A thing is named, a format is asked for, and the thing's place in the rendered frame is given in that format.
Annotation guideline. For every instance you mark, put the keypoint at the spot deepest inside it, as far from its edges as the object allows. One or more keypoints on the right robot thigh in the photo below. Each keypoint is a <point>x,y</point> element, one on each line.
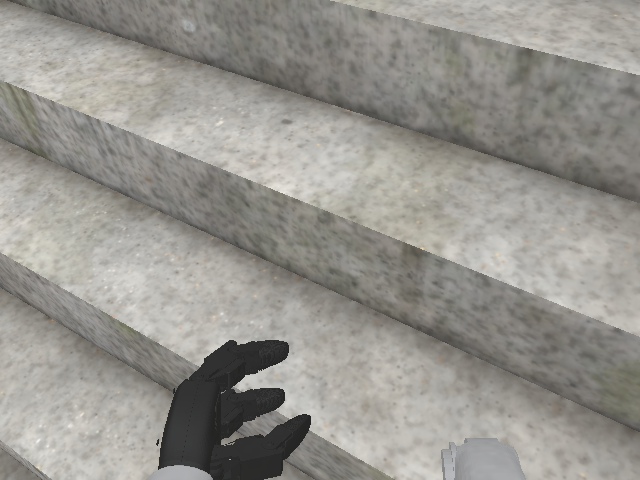
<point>480,459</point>

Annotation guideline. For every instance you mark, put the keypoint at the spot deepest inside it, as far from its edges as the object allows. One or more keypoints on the left robot hand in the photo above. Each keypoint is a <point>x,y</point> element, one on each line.
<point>200,416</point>

